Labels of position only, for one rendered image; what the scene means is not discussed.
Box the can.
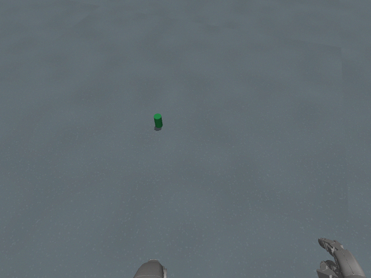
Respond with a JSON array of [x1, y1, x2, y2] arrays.
[[154, 114, 163, 128]]

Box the right robot hand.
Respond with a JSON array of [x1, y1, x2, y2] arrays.
[[317, 238, 366, 278]]

